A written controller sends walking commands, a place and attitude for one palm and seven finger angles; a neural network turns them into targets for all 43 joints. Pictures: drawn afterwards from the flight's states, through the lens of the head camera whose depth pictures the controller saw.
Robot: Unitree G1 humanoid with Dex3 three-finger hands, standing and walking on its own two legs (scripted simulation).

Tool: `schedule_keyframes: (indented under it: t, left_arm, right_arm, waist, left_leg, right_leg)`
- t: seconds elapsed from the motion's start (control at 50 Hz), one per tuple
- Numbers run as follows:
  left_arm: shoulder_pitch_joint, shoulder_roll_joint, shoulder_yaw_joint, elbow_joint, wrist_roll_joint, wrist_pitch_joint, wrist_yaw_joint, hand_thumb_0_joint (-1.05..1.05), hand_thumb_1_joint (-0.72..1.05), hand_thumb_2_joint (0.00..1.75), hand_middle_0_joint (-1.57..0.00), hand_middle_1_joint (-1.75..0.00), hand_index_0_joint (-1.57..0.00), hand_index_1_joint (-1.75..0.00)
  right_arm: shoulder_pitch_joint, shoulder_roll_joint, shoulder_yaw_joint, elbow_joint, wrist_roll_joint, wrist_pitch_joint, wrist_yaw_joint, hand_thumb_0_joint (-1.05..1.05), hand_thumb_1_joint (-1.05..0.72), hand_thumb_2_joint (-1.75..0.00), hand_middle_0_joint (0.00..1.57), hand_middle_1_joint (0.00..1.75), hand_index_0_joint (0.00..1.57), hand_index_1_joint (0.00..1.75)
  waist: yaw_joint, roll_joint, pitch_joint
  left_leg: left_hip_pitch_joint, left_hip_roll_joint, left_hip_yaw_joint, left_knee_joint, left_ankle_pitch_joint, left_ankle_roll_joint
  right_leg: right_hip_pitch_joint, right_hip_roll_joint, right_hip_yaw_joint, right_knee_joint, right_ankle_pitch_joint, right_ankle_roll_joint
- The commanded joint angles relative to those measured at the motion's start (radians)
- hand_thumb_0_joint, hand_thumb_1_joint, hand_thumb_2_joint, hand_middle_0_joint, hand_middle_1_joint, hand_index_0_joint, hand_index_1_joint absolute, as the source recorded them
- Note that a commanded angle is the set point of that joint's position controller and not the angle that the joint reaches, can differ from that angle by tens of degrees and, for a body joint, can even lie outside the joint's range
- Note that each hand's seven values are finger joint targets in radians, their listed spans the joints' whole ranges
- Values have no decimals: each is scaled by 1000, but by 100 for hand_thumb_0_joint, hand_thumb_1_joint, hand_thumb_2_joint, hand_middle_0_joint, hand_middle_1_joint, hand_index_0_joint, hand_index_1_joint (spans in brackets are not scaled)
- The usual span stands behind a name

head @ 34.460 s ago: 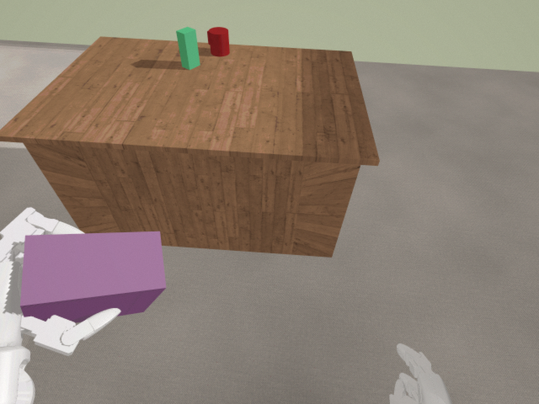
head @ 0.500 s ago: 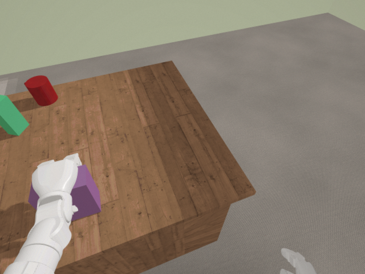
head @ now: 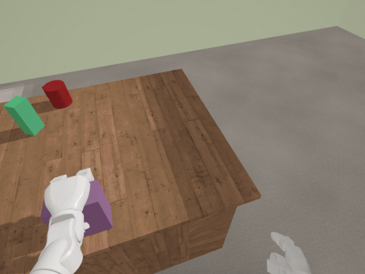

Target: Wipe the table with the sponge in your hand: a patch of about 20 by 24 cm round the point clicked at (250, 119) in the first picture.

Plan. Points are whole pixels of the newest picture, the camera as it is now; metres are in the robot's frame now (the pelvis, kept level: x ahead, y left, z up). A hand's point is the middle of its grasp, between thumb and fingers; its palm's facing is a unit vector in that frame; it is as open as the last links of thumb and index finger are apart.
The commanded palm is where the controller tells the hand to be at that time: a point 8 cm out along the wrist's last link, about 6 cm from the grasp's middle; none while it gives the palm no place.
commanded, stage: wipe back along the first lane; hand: left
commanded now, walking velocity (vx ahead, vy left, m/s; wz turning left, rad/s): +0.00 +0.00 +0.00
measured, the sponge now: (83, 215) +0.25 +0.30 -0.06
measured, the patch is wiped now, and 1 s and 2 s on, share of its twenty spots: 1.00 1.00 1.00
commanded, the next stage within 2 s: lift the sponge slowly off the table in 0.02 s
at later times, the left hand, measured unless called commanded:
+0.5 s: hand (79, 209) +0.24 +0.28 +0.00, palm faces -0.08 -0.08 -0.99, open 10.7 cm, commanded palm +0.21 +0.27 +0.05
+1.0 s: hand (73, 211) +0.23 +0.28 +0.01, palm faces -0.06 -0.12 -0.99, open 10.7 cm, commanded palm +0.21 +0.27 +0.09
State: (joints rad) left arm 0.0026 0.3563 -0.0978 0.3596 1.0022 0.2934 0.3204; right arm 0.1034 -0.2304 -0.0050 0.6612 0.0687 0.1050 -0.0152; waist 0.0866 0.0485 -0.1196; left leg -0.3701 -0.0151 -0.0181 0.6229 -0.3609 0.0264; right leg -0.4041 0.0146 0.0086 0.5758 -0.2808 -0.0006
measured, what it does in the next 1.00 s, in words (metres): stands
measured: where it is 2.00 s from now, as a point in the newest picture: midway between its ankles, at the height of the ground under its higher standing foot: outside the picture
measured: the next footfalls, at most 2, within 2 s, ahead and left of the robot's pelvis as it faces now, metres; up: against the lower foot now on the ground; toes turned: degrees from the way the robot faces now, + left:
none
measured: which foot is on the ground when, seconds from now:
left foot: down 0.00-1.00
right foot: down 0.00-1.00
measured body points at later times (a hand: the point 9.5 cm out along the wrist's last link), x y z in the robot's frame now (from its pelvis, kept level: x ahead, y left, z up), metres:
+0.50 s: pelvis +0.00 -0.01 +0.00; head +0.00 -0.03 +0.45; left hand +0.24 +0.28 +0.05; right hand +0.21 -0.23 -0.10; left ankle -0.03 +0.10 -0.73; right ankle +0.00 -0.13 -0.73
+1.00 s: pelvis +0.01 -0.01 +0.01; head +0.00 -0.02 +0.46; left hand +0.22 +0.28 +0.07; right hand +0.23 -0.22 -0.08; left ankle -0.03 +0.10 -0.73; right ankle +0.00 -0.13 -0.73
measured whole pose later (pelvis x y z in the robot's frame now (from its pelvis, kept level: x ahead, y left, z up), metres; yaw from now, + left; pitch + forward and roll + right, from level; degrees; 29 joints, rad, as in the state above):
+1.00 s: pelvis +0.01 -0.01 +0.01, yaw +0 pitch +1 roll -1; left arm 0.14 0.38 -0.10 0.16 0.96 0.29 0.22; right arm 0.06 -0.24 -0.02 0.69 0.05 0.08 -0.03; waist 0.11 0.06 -0.05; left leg -0.20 -0.01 -0.02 0.51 -0.32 0.02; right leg -0.24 0.02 0.01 0.47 -0.25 -0.01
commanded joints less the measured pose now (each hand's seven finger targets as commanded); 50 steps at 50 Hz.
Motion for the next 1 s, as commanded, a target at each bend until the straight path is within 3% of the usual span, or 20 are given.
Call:
schedule_keyframes:
  t: [0.0, 0.02, 0.04, 0.1, 0.12, 0.14, 0.18, 0.22, 0.24, 0.36, 0.38, 0.42, 0.5, 0.62, 0.72, 0.78, 0.84, 0.9, 0.94, 0.98]
  left_arm:
    - [35, 69, 4, -60, -21, 3, -36, 0, 10, 130, -120, -160, -120, -160]
    - [44, 98, 38, -71, -26, 3, -34, 0, 10, 130, -120, -160, -120, -160]
    - [36, 65, -2, -77, -21, 4, -35, 0, 10, 130, -120, -160, -120, -160]
    - [4, 52, -21, -82, -14, 9, -35, 0, 10, 130, -120, -160, -120, -160]
    - [-4, 93, 25, -97, -19, 9, -31, 0, 10, 130, -120, -160, -120, -160]
    - [-23, 72, -5, -104, -15, 13, -31, 0, 10, 130, -120, -160, -120, -160]
    - [-50, 80, -4, -110, -15, 20, -32, 0, 10, 130, -120, -160, -120, -160]
    - [-88, 120, 34, -143, -14, 18, -32, 0, 10, 130, -120, -160, -120, -160]
    - [-72, 103, 16, -129, -13, 22, -33, 0, 10, 130, -120, -160, -120, -160]
    - [-80, 124, 29, -193, -21, 3, -41, 0, 10, 130, -120, -160, -120, -160]
    - [-55, 120, 28, -195, -23, -1, -44, 0, 10, 130, -120, -160, -120, -160]
    - [-71, 169, 79, -206, -29, -7, -44, 0, 10, 130, -120, -160, -120, -160]
    - [-105, 180, 77, -217, -15, -9, -43, 0, 10, 130, -120, -160, -120, -160]
    - [-144, 216, 110, -288, -22, -24, -46, 0, 10, 130, -120, -160, -120, -160]
    - [-92, 217, 116, -365, -23, -40, -43, 0, 10, 130, -120, -160, -120, -160]
    - [-63, 221, 119, -378, -23, -40, -41, 0, 10, 130, -120, -160, -120, -160]
    - [-61, 255, 152, -404, -21, -31, -36, 0, 10, 130, -120, -160, -120, -160]
    - [-119, 231, 114, -424, -9, -18, -42, 0, 10, 130, -120, -160, -120, -160]
    - [-104, 239, 121, -444, -20, -14, -48, 0, 10, 130, -120, -160, -120, -160]
    - [-114, 208, 86, -449, -19, -10, -61, 0, 10, 130, -120, -160, -120, -160]
  right_arm:
    - [-142, -130, -48, -155, -1, -53, -6, 0, -90, -90, 20, 30, 20, 30]
    - [-152, -133, -47, -155, 0, -53, -6, 0, -90, -90, 20, 30, 20, 30]
    - [-146, -128, -46, -154, -2, -51, -5, 0, -90, -90, 20, 30, 20, 30]
    - [-147, -130, -47, -153, -3, -55, -5, 0, -90, -90, 20, 30, 20, 30]
    - [-154, -133, -48, -153, -1, -52, -8, 0, -90, -90, 20, 30, 20, 30]
    - [-150, -129, -46, -152, -3, -52, -10, 0, -90, -90, 20, 30, 20, 30]
    - [-157, -129, -44, -154, -1, -52, -15, 0, -90, -90, 20, 30, 20, 30]
    - [-167, -132, -47, -151, -3, -53, -20, 0, -90, -90, 20, 30, 20, 30]
    - [-159, -126, -46, -151, -3, -53, -22, 0, -90, -90, 20, 30, 20, 30]
    - [-162, -123, -47, -150, -6, -64, -22, 0, -90, -90, 20, 30, 20, 30]
    - [-166, -122, -47, -153, -6, -67, -22, 0, -90, -90, 20, 30, 20, 30]
    - [-172, -129, -45, -147, -8, -64, -26, 0, -90, -90, 20, 30, 20, 30]
    - [-174, -126, -45, -140, -10, -65, -28, 0, -90, -90, 20, 30, 20, 30]
    - [-189, -124, -47, -138, -13, -73, -35, 0, -90, -90, 20, 30, 20, 30]
    - [-192, -119, -52, -140, -18, -83, -26, 0, -90, -90, 20, 30, 20, 30]
    - [-192, -117, -53, -134, -20, -80, -23, 0, -90, -90, 20, 30, 20, 30]
    - [-198, -118, -52, -134, -21, -77, -24, 0, -90, -90, 20, 30, 20, 30]
    - [-221, -117, -48, -130, -18, -78, -21, 0, -90, -90, 20, 30, 20, 30]
    - [-223, -116, -47, -135, -16, -82, -24, 0, -90, -90, 20, 30, 20, 30]
    - [-230, -114, -45, -132, -16, -84, -21, 0, -90, -90, 20, 30, 20, 30]
  waist:
    - [7, -91, -94]
    - [17, -72, -102]
    - [6, -83, -102]
    - [-2, -95, -81]
    - [6, -79, -86]
    - [0, -80, -94]
    - [-3, -76, -76]
    - [5, -66, -105]
    - [2, -66, -101]
    - [5, -44, -138]
    - [7, -44, -126]
    - [13, -57, -128]
    - [8, -48, -95]
    - [14, -17, -145]
    - [21, 20, -186]
    - [18, -10, -169]
    - [27, 3, -155]
    - [19, 8, -113]
    - [24, 34, -126]
    - [19, 26, -108]
  left_leg:
    - [19, -12, -24, -93, 287, 2]
    - [15, -11, -30, -99, 289, -2]
    - [19, -13, -25, -91, 289, 0]
    - [14, -11, -26, -93, 265, 2]
    - [13, -10, -34, -101, 258, 1]
    - [23, -12, -28, -96, 255, 4]
    - [21, -13, -26, -102, 235, 6]
    - [35, -13, -32, -108, 239, 7]
    - [38, -16, -27, -105, 234, 9]
    - [79, -15, -30, -107, 282, 11]
    - [75, -17, -26, -109, 283, 11]
    - [71, -16, -32, -121, 277, 10]
    - [81, -20, -25, -128, 275, 14]
    - [130, -23, -23, -137, 317, 15]
    - [176, -17, -26, -136, 409, 9]
    - [172, -18, -18, -141, 407, 11]
    - [175, -17, -23, -157, 402, 11]
    - [190, -12, -27, -172, 392, 11]
    - [210, -12, -30, -177, 391, 15]
    - [218, -10, -36, -185, 399, 12]
  right_leg:
    - [133, 29, -3, -53, 257, -84]
    - [140, 32, 5, -49, 252, -88]
    - [136, 31, -3, -44, 256, -84]
    - [111, 32, -2, -50, 228, -83]
    - [117, 35, 9, -52, 210, -87]
    - [120, 33, 1, -51, 210, -83]
    - [113, 30, -1, -60, 186, -81]
    - [127, 33, 13, -63, 181, -84]
    - [130, 31, 1, -62, 173, -81]
    - [168, 30, 13, -68, 243, -85]
    - [175, 27, 16, -72, 256, -83]
    - [188, 30, 30, -80, 254, -84]
    - [186, 25, 23, -94, 248, -81]
    - [233, 24, 45, -107, 308, -81]
    - [274, 21, 44, -98, 429, -85]
    - [287, 17, 41, -102, 461, -80]
    - [300, 18, 41, -112, 426, -81]
    - [273, 21, 34, -132, 363, -82]
    - [287, 24, 32, -140, 332, -83]
    - [280, 26, 26, -149, 321, -83]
